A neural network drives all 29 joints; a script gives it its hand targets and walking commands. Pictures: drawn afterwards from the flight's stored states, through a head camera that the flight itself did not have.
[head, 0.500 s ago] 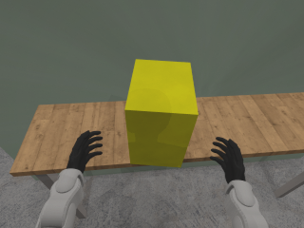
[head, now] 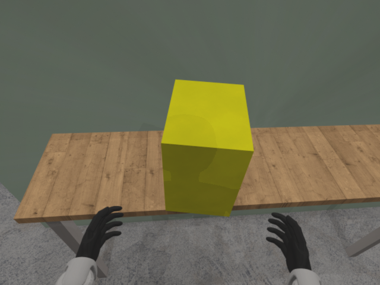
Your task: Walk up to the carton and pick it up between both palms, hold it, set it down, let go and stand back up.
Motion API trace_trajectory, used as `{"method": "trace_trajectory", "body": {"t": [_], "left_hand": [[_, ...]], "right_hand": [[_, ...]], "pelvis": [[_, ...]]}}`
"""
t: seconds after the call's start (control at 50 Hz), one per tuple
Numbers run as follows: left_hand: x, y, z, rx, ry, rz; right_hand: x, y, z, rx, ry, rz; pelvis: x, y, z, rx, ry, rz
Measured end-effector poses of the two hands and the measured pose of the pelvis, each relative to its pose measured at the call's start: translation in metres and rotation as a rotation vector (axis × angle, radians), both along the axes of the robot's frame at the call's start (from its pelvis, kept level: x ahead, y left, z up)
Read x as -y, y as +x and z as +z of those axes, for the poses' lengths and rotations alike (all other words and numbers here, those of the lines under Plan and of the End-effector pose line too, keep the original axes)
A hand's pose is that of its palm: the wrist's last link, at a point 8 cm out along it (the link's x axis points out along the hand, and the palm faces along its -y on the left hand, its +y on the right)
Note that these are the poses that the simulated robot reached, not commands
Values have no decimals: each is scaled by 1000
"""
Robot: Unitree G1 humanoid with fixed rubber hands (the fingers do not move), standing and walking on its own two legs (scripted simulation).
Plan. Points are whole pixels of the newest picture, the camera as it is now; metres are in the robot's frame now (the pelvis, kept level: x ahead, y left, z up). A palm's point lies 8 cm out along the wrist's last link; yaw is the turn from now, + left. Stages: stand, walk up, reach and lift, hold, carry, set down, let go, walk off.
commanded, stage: set down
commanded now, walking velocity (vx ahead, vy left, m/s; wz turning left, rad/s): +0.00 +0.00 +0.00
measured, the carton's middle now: (203, 150) +0.42 -0.01 +0.05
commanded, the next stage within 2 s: let go in 0.86 s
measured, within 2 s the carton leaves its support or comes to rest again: neither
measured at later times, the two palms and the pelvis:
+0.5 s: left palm (83, 272) +0.16 +0.22 -0.05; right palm (294, 283) +0.16 -0.21 -0.06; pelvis +0.01 +0.00 +0.00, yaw +0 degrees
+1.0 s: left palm (84, 283) +0.15 +0.23 -0.08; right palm out of the picture +0.15 -0.23 -0.08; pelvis +0.00 +0.00 +0.00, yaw +0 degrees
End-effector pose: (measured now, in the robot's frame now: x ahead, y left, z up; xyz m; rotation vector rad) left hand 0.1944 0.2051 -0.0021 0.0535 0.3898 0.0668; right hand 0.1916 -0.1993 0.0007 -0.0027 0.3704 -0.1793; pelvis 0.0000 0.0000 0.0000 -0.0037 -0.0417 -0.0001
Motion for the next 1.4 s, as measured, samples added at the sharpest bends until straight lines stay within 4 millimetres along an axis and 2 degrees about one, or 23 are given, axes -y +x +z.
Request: {"method": "trace_trajectory", "body": {"t": [0.28,0.6,0.88,1.2,1.4], "left_hand": [[-18,-19,-28,-171,57,24],[-20,-36,-60,-339,93,16],[-21,-47,-78,-441,95,38],[-23,-36,-78,-432,106,33],[-21,-42,-81,-438,94,30]], "right_hand": [[4,-15,-29,-125,-44,47],[15,-35,-67,-270,-78,82],[27,-42,-80,-344,-113,101],[24,-41,-85,-348,-118,111],[25,-41,-82,-339,-129,116]], "pelvis": [[-6,10,0,13,-4,-7],[-2,5,-1,15,-4,-7],[3,-1,-3,28,0,2],[0,-2,-4,26,-1,5],[-2,-2,-4,40,-2,2]]}}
